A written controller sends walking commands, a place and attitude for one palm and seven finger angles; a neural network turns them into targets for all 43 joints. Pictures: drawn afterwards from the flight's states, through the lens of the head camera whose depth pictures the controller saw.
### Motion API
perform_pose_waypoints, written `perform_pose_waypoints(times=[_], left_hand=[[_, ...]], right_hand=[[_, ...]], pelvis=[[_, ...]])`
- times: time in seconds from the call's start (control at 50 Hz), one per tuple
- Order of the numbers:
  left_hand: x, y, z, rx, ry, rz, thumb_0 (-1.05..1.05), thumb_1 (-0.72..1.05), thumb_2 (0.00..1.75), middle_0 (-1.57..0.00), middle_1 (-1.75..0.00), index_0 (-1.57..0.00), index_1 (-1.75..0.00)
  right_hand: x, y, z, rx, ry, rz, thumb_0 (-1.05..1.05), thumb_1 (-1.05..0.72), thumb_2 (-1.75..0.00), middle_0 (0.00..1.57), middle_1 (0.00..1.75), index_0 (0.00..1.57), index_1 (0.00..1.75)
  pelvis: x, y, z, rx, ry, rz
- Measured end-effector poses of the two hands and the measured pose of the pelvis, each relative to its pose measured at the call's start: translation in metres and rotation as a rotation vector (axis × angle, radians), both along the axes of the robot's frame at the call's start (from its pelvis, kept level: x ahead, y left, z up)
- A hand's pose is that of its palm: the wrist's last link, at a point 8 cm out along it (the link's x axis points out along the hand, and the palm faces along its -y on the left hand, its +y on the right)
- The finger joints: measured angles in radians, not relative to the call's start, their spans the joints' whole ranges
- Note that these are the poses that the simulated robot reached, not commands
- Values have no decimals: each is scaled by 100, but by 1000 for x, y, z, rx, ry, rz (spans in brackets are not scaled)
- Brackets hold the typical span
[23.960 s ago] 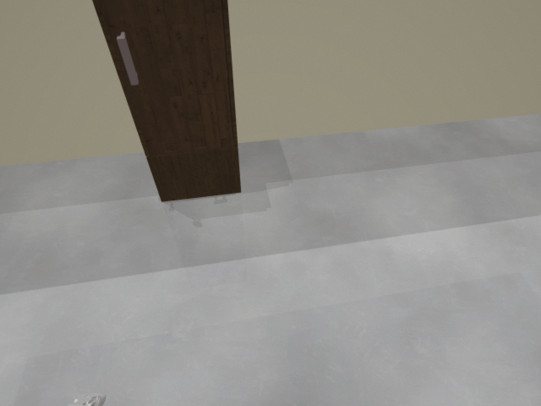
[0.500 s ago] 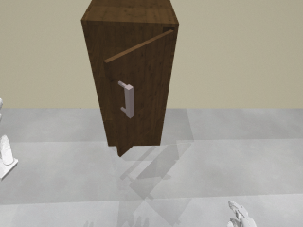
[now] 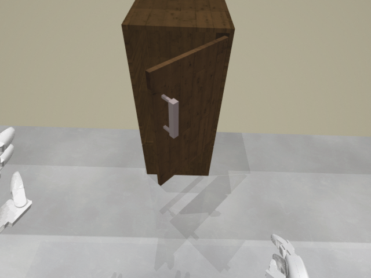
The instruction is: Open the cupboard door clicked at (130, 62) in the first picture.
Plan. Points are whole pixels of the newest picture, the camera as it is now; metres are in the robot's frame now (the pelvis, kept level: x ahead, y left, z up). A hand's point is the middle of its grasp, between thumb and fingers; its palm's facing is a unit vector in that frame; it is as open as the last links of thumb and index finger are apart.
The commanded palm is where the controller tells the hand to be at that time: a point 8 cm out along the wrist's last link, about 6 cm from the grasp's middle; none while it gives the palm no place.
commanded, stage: stop stepping back and stand still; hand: left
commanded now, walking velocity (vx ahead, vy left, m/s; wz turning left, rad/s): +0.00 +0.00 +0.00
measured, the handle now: (169, 116) +0.61 +0.10 -0.02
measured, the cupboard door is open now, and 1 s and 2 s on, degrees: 46 46 46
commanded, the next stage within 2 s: let the arm hang, fingers relaxed in 0.08 s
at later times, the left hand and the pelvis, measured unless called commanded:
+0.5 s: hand out of the picture +0.05 +0.17 -0.18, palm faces -0.03 -0.99 -0.16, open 7.4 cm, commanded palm none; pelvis +0.01 +0.00 -0.01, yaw +1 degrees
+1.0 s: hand out of the picture +0.01 +0.18 -0.17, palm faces +0.06 -0.96 -0.26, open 7.4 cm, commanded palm none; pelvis +0.02 -0.02 +0.00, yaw +2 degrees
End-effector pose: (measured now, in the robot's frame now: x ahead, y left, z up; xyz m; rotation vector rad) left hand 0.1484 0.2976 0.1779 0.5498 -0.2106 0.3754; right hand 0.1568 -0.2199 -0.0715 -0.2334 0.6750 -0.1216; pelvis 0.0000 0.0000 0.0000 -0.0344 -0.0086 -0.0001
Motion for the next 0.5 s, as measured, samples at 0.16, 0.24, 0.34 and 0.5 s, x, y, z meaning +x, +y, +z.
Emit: perform_pose_waypoints(times=[0.16,0.24,0.34,0.5], left_hand=[[11,10,-9,-54,1,64,1,88,89,-21,-30,-21,-30],[36,12,-59,-80,206,24,1,89,89,-20,-30,-20,-30],[27,0,-211,-288,820,68,0,90,89,-20,-30,-19,-30],[-100,-74,-329,-580,1440,127,1,91,89,-20,-30,-20,-30]], right_hand=[[1,-5,-5,-22,42,-4,2,-90,-89,20,30,20,30],[3,-13,-22,-2,104,38,1,-90,-89,20,30,20,30],[-15,-34,-47,-13,261,0,1,-91,-89,20,30,20,30],[-87,-58,-49,-85,546,-87,1,-91,-89,20,30,20,30]], pelvis=[[5,2,1,7,-5,4],[6,4,-4,6,25,19],[3,6,-11,16,15,21],[5,-2,-5,24,-6,26]])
